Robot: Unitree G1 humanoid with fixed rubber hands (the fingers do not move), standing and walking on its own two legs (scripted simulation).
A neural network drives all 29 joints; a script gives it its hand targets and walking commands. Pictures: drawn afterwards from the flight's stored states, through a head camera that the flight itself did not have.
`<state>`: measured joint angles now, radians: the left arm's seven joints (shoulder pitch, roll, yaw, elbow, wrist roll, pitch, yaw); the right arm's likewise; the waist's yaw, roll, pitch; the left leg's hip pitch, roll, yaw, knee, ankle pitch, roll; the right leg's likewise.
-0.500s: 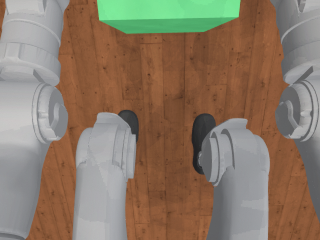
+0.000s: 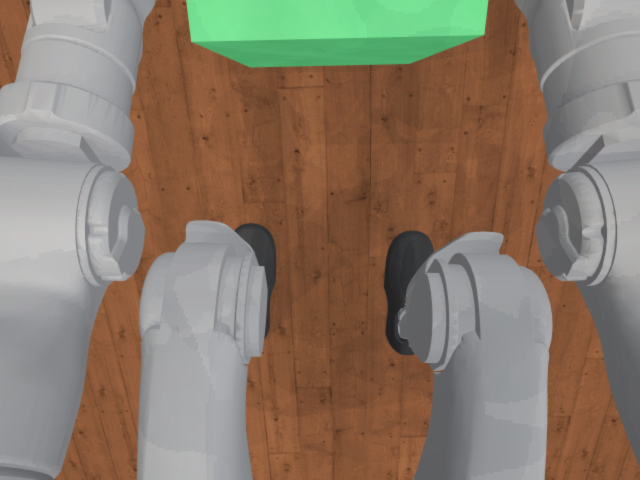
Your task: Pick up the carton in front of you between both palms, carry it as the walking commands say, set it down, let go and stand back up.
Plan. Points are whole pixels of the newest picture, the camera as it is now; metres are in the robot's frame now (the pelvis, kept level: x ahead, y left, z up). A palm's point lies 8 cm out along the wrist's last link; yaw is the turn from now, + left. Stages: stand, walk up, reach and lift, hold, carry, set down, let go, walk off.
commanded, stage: reach and lift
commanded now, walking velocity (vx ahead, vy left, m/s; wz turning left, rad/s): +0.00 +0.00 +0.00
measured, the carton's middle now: out of the picture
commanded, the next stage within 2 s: none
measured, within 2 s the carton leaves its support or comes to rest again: leaves its support in 0.46 s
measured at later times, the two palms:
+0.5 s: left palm out of the picture +0.55 +0.17 -0.15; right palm out of the picture +0.57 -0.12 -0.15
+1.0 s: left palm out of the picture +0.50 +0.17 +0.05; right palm out of the picture +0.51 -0.13 +0.06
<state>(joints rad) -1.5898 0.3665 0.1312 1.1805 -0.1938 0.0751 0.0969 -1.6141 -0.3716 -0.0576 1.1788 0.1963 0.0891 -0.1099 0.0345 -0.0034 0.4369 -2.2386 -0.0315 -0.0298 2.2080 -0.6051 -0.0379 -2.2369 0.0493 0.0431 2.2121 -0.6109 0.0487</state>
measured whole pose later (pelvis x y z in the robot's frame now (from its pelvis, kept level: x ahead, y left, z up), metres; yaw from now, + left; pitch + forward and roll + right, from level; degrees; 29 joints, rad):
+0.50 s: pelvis +0.01 +0.00 +0.00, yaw -1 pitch +35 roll +0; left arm -1.42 0.26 0.23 0.82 -0.11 0.29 0.18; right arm -1.46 -0.26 -0.18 0.88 0.11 0.27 -0.18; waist 0.04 -0.01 0.40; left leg -2.21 -0.07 -0.06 2.23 -0.63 -0.06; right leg -2.20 0.09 0.05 2.22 -0.63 0.06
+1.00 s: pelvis -0.02 +0.00 +0.11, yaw +0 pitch +43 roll +0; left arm -1.20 0.04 0.54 0.75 0.27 0.40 0.04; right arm -1.21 -0.04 -0.52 0.78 -0.26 0.39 -0.05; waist 0.02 -0.01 -0.10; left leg -2.06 -0.11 -0.10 1.76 -0.46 -0.08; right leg -2.05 0.12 0.10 1.76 -0.47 0.08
